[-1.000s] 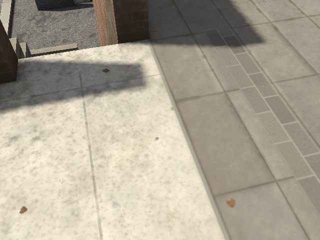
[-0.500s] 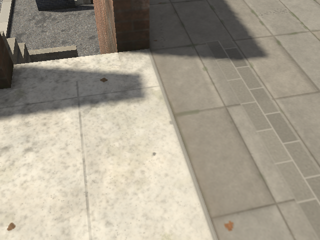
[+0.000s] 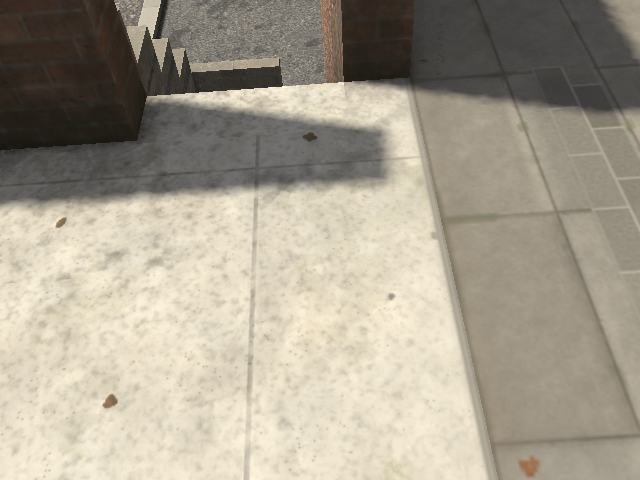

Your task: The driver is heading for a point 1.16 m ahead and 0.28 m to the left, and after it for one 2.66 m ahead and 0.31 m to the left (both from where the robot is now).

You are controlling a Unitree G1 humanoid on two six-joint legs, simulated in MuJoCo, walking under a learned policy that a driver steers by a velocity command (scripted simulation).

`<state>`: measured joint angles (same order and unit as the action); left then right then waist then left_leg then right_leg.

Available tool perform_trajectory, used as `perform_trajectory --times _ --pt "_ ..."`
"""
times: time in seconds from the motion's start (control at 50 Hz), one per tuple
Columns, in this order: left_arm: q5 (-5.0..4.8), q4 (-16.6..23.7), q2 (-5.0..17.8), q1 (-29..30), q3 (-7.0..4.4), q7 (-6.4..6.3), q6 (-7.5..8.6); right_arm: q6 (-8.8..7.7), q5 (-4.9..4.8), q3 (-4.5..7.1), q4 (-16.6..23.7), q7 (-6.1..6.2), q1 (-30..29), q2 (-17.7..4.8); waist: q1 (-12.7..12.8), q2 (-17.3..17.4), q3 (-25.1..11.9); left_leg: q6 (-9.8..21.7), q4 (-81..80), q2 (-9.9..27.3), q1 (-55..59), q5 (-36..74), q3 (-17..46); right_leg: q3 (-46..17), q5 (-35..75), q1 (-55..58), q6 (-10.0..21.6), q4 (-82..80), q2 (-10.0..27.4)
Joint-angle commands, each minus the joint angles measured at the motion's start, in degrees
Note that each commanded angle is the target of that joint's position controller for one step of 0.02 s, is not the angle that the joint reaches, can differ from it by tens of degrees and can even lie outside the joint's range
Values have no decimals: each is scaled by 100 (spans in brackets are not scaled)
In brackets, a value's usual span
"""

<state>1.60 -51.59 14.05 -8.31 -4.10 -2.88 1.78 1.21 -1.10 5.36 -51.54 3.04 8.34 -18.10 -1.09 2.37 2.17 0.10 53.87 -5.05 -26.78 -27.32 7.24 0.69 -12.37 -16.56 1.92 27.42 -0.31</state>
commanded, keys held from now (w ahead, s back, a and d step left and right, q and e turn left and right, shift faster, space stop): q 0.50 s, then w+q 0.06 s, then w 0.44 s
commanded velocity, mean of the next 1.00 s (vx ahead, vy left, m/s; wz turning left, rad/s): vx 0.15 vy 0.00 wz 0.43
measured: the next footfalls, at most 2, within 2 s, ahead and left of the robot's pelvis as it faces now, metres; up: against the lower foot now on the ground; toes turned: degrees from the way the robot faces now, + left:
left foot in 0.38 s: +0.01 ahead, +0.15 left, +0.00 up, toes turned +17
right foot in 0.98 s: +0.25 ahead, -0.01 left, +0.00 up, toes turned +24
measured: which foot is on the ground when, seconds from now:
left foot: up 0.00-0.36, down 0.38-1.00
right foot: down 0.00-0.38, up 0.40-0.96, down 0.98-1.00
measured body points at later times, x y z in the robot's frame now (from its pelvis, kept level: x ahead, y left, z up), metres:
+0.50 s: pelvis -0.01 +0.05 +0.00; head +0.02 +0.09 +0.44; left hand +0.03 +0.37 -0.13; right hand +0.21 -0.17 -0.09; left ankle -0.03 +0.14 -0.74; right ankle +0.01 -0.10 -0.66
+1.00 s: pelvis +0.13 +0.06 -0.01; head +0.15 +0.06 +0.44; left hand +0.20 +0.38 -0.08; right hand +0.28 -0.19 -0.13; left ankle -0.02 +0.14 -0.73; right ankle +0.22 -0.02 -0.74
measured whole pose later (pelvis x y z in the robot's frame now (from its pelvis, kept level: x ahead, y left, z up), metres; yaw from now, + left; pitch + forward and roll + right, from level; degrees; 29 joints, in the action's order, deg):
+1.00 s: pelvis +0.13 +0.06 -0.01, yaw +25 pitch +3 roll +0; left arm -0.8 -42.8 16.4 -5.9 -3.4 1.2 6.9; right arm -2.8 -0.8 3.3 -46.9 -0.2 20.7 -17.1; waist -3.5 1.4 -1.3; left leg 1.7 30.4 -1.8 -7.3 -22.9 7.5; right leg 1.6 -9.4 -20.5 1.9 28.0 -0.4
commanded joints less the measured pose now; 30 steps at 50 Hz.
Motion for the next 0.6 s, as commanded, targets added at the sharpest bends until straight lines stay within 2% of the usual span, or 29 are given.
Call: perform_trajectory --times 0.02,0.08,0.12,0.18,0.24,0.3,0.34,0.36,0.38,0.4,0.42,0.44,0.46,0.48,0.5,0.52,0.56,0.58,0.6 --pt "-79 610 706 499 -94 -5 118 69 34 215 142 21 444 -605 -156 -798 -350 -221 1602 348 -979 347 76 -1357 790 745 818 -1184 1593" --pt "-61 514 691 117 -51 -93 55 103 -28 173 373 -47 230 -383 34 -987 -242 -439 1443 418 -998 796 -244 -707 979 768 934 -1285 1406" --pt "-58 465 795 -132 -77 -150 14 101 -30 132 579 -72 -37 -307 204 -1019 -279 -547 938 542 -1113 827 -346 -653 1029 1137 1048 -1302 1551" --pt "-79 509 1018 -139 -154 -166 -18 106 -7 57 818 -154 -229 -194 284 -1011 -384 -573 246 768 -873 739 -517 -497 1035 1306 1130 -1304 1769" --pt "-108 583 1186 -20 -228 -108 -28 116 0 2 994 -269 -338 -137 313 -1072 -385 -423 -463 842 -251 596 -830 -155 1051 1020 1114 -1249 1816" --pt "-180 611 1298 -17 -286 -25 -29 157 -19 39 1108 -374 -302 -229 282 -1146 -457 -210 -1092 759 222 595 -1064 -31 1427 1016 1050 -999 1956" --pt "-281 640 1335 95 -309 2 -47 186 -29 69 1117 -447 -109 -220 103 -1119 -530 20 -1915 662 692 992 -1205 108 1582 1002 822 -598 1991" --pt "-332 619 1266 85 -301 12 -69 193 -25 103 1037 -458 150 -233 -21 -1035 -600 181 -2561 513 1199 1480 -1302 310 1448 821 574 -208 1883" --pt "-283 483 1046 -295 -252 51 -92 193 -21 210 935 -405 496 -471 -63 -564 -737 389 -3103 490 2056 2188 -995 649 928 289 176 540 1617" --pt "-48 649 651 -232 -127 121 -103 169 -7 400 975 -280 779 -1179 -17 1035 -777 916 -3339 1875 3106 4203 943 1171 -1419 -1350 -395 2449 936" --pt "10 1015 555 129 -97 98 -71 31 196 379 1177 -296 594 -1492 -4 1399 -924 2115 -3317 2925 2895 5011 2358 395 -2872 -2453 -629 3760 196" --pt "-102 1076 891 482 -175 70 -73 -112 249 313 1200 -364 602 -1177 -261 657 -1043 2144 -3493 2679 2700 4393 2017 -216 -2557 -2474 -557 4275 292" --pt "-198 1080 993 493 -220 47 -88 -208 195 254 1213 -358 298 -1018 -55 552 -765 1775 -3527 2295 2493 3965 1475 -337 -1963 -2523 -446 4245 364" --pt "-155 947 1014 352 -249 -18 -112 -228 88 213 1265 -326 -27 -853 95 279 -668 1432 -3505 1977 2344 3523 1165 -415 -1476 -2486 -427 4055 443" --pt "-100 914 1067 258 -274 -64 -139 -215 3 148 1304 -293 -194 -691 172 390 -618 1300 -3522 1840 2181 3501 1011 -444 -1169 -2379 -452 3947 446" --pt "-81 902 1058 111 -283 -33 -124 -213 -16 122 1281 -258 -50 -638 204 467 -775 1298 -3651 1701 2114 2863 980 -414 -827 -2189 -449 3946 401" --pt "-146 953 985 123 -282 51 -50 -256 -22 97 1255 -224 213 -591 120 486 -772 1327 -4052 1591 2246 798 1245 -434 -297 -2302 -409 3520 366" --pt "-177 981 982 222 -280 80 -10 -297 -7 78 1242 -208 280 -588 69 539 -628 1328 -4244 1631 2339 234 1399 -432 -112 -2466 -402 3196 361" --pt "-192 1019 968 342 -274 101 36 -339 19 65 1215 -192 354 -602 13 573 -488 1320 -4368 1675 2417 111 1489 -445 30 -2571 -409 2834 365"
